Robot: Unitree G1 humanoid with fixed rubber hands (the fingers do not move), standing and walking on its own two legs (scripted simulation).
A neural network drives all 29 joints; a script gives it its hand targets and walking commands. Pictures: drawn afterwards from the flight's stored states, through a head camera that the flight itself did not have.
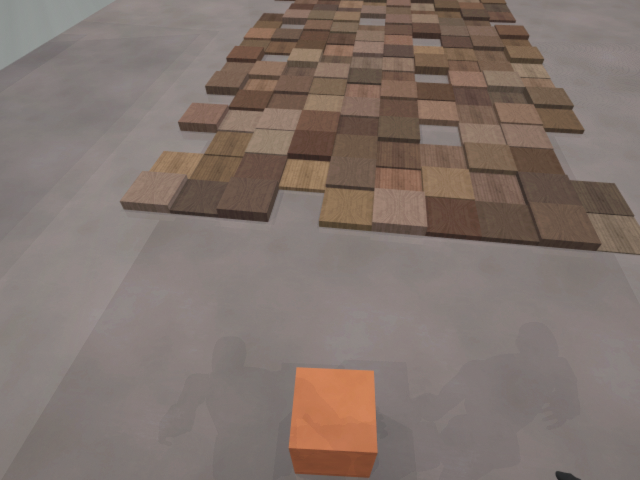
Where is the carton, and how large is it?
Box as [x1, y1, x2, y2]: [289, 367, 377, 477]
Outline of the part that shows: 297,367 289,439 289,451 295,473 368,477 377,452 373,371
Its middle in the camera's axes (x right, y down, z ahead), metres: +0.04 +0.52 +1.07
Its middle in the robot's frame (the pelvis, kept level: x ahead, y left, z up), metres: +0.42 -0.01 -0.66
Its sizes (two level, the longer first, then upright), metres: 0.210 0.200 0.250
